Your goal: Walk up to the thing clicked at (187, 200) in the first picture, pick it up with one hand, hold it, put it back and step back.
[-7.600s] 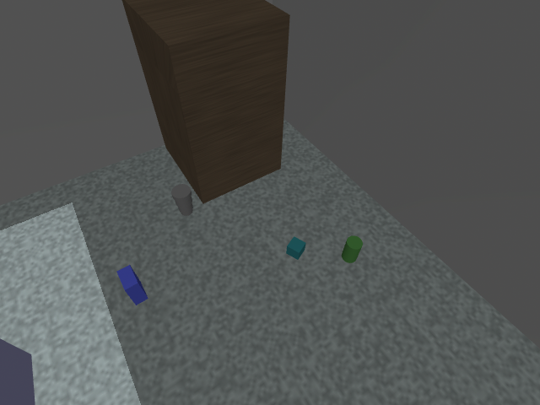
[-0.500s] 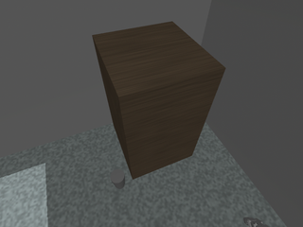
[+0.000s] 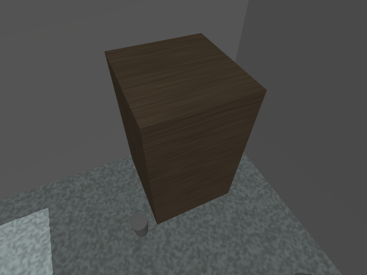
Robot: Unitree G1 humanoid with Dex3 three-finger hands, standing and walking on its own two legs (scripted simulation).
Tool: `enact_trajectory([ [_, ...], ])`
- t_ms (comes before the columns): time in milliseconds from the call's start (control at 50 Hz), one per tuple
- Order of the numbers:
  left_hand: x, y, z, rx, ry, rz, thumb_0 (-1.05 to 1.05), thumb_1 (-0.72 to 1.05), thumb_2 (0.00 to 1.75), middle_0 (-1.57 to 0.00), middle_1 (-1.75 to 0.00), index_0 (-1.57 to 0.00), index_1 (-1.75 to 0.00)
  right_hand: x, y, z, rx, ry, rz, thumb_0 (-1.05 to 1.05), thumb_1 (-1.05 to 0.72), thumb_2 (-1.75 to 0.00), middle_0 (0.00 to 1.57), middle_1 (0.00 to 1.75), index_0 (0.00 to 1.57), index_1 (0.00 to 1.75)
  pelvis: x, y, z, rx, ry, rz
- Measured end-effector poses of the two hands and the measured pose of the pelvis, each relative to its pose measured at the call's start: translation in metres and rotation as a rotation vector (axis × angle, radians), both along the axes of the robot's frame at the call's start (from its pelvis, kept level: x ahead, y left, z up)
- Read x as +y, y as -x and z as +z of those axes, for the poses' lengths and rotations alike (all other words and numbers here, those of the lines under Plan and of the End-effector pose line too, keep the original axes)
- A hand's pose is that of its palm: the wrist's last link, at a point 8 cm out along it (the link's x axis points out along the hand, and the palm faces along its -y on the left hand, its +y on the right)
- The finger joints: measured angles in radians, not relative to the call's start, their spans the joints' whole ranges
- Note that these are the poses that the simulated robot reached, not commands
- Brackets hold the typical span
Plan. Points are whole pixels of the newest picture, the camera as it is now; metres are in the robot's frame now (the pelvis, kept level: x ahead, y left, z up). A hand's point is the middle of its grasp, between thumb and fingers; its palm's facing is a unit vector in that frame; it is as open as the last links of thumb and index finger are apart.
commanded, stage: walk up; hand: left
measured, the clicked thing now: (140, 226) +0.46 +0.20 -0.71
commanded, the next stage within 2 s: stand in 0.12 s
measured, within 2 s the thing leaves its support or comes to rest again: neither
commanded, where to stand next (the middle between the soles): +0.12 -0.02 m, yaw +1 degrees
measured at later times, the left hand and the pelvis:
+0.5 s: hand out of the picture +0.07 +0.25 -0.16, palm faces -0.01 -0.94 -0.34, open 7.4 cm; pelvis -0.01 -0.01 +0.00, yaw +1 degrees
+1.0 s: hand out of the picture +0.05 +0.24 -0.16, palm faces +0.00 -0.94 -0.34, open 7.4 cm; pelvis -0.01 -0.01 +0.00, yaw +1 degrees
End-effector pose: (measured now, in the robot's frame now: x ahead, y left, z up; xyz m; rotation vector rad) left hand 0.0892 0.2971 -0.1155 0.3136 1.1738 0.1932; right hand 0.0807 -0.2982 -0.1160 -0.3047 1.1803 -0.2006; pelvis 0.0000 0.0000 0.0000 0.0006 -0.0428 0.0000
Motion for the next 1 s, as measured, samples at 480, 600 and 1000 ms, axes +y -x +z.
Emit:
enact_trajectory([
  [480,-0.006,0.028,-0.003,0.062,0.002,0.028,0.01,0.90,0.90,-0.20,-0.30,-0.21,-0.30,-0.001,-0.002,-0.002,0.021,-0.009,0.016,0.01,-0.91,-0.89,0.20,0.30,0.20,0.29,-0.006,0.005,0.002,-0.001,0.002,0.011],
  [600,-0.006,0.037,-0.003,0.067,0.000,0.040,0.01,0.90,0.90,-0.20,-0.30,-0.21,-0.30,-0.003,0.000,-0.002,0.022,-0.008,0.026,0.01,-0.91,-0.89,0.20,0.30,0.20,0.29,-0.008,0.008,0.002,-0.003,0.002,0.017],
  [1000,-0.011,0.044,-0.004,0.086,0.003,0.045,0.01,0.90,0.90,-0.20,-0.30,-0.21,-0.30,-0.009,0.013,-0.005,0.070,-0.005,0.024,0.01,-0.91,-0.89,0.20,0.30,0.20,0.29,-0.012,0.006,0.002,0.006,0.003,0.024],
])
